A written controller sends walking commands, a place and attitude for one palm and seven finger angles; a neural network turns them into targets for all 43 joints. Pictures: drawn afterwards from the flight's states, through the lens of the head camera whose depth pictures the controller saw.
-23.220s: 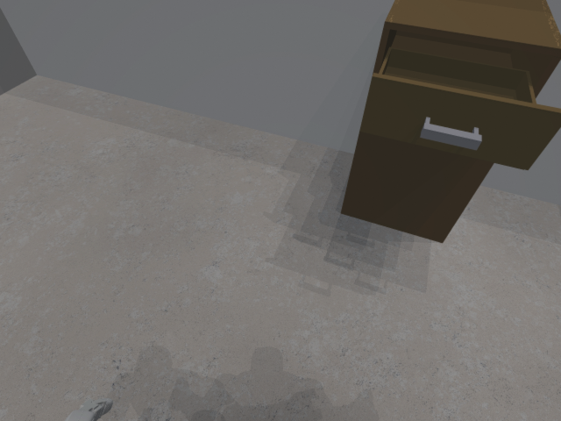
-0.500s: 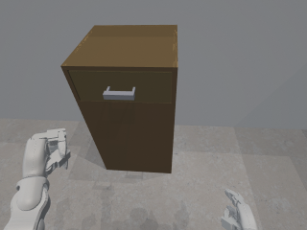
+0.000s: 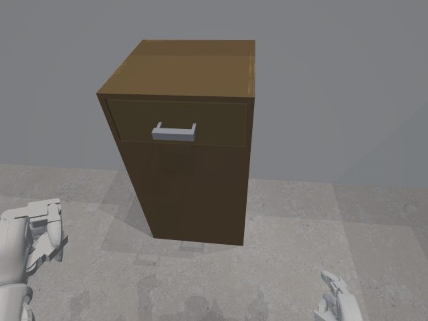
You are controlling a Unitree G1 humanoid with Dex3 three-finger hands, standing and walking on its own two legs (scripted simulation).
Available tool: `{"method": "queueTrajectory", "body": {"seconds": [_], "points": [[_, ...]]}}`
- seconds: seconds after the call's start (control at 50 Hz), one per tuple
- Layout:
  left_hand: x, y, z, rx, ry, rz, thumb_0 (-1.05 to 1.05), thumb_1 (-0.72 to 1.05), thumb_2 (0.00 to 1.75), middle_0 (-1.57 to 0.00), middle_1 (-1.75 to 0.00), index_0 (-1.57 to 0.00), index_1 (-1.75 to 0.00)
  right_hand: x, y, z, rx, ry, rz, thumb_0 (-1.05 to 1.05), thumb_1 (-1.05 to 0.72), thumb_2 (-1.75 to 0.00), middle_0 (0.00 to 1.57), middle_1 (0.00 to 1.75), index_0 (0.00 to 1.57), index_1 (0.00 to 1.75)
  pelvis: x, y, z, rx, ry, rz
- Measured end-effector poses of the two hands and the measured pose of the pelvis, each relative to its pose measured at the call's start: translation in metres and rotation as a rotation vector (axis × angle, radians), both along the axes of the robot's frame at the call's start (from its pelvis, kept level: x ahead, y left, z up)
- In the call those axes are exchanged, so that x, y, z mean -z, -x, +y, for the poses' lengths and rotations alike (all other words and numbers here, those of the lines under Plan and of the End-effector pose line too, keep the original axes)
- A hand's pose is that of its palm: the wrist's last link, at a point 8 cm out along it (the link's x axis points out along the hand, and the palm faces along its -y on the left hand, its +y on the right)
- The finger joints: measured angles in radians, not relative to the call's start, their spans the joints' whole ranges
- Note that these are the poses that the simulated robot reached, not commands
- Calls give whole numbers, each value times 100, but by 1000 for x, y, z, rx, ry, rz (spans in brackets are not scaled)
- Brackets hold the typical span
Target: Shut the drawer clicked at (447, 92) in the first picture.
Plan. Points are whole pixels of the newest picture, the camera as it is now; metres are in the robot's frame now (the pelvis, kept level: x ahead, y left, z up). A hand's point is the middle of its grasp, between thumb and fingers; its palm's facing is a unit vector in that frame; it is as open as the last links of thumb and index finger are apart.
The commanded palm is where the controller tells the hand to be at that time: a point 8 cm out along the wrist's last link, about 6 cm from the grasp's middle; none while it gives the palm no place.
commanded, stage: step back with the hand held close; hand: left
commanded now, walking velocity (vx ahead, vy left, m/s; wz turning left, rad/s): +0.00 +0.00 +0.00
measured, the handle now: (175, 130) +0.64 +0.22 -0.01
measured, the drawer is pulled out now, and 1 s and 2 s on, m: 0.00 0.00 0.00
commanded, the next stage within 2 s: stop stepping back and stand still in 1.36 s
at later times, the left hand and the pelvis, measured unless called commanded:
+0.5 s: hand (47, 247) +0.16 +0.26 +0.15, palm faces +0.29 -0.81 -0.51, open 3.3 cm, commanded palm +0.10 +0.30 +0.17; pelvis -0.03 +0.02 +0.00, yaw -1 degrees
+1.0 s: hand out of the picture +0.08 +0.27 +0.16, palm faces +0.39 -0.76 -0.52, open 3.2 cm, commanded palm +0.01 +0.30 +0.17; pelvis -0.11 +0.02 -0.02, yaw +3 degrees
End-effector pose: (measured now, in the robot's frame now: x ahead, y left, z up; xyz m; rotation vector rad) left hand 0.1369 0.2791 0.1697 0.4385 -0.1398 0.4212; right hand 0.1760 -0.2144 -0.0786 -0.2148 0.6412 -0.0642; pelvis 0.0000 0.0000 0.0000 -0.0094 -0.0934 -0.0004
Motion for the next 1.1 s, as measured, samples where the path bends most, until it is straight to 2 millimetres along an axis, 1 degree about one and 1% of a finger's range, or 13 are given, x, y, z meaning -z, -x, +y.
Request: {"method": "queueTrajectory", "body": {"seconds": [0.08,0.12,0.16,0.2,0.28,0.38,0.5,0.68,0.78,0.86,0.92,1.02,1.1], "points": [[-2,-4,-2,23,-4,-10,1,89,90,-141,-160,-141,-160,-2,1,1,1,0,-7,1,-90,-90,20,30,20,30,0,0,0,3,2,3],[-9,-7,1,37,-42,-29,1,89,90,-141,-160,-141,-160,-3,2,0,6,3,5,1,-90,-90,20,30,20,30,0,1,1,3,7,22],[-12,-10,6,46,-71,-29,1,89,90,-141,-160,-141,-160,-3,4,-2,22,7,27,1,-90,-90,20,30,20,30,-1,2,3,6,10,44],[-10,-13,7,62,-82,-5,1,89,90,-141,-160,-141,-160,-2,9,-4,42,13,52,1,-90,-90,20,30,20,30,-1,4,6,9,9,64],[0,-15,8,103,-84,67,1,89,90,-141,-160,-141,-160,2,20,-10,91,28,102,1,-90,-90,20,30,20,30,-1,8,13,15,3,92],[4,-9,14,130,-103,106,1,89,90,-141,-160,-141,-160,4,35,-11,129,46,145,1,-90,-90,20,30,20,30,0,17,19,16,-1,107],[-2,9,20,131,-135,62,1,89,90,-141,-160,-141,-160,2,47,-3,123,51,131,1,-90,-90,20,30,20,30,3,34,23,14,-2,104],[-2,49,21,109,-144,-7,1,89,90,-141,-160,-141,-160,0,65,8,83,37,55,1,-90,-90,20,30,20,30,11,66,23,3,10,94],[-1,67,21,101,-133,-51,1,89,90,-141,-160,-141,-160,1,85,7,73,60,59,1,-90,-90,20,30,20,30,13,80,23,-1,22,94],[-2,76,23,105,-129,-83,1,89,90,-141,-160,-141,-160,3,104,4,81,83,78,1,-90,-90,20,30,20,30,14,89,25,-10,34,92],[-4,83,25,110,-161,-95,1,89,90,-141,-160,-141,-160,5,116,3,87,86,84,1,-90,-90,20,30,20,30,15,96,24,-34,33,86],[-8,101,24,97,-226,-102,1,89,90,-141,-160,-141,-160,12,125,0,67,72,79,1,-90,-90,20,30,20,30,21,109,17,-44,31,95],[-6,115,17,115,-188,-102,1,89,90,-141,-160,-141,-160,14,133,-1,60,64,92,1,-90,-90,20,30,20,30,20,124,16,-41,27,94]]}}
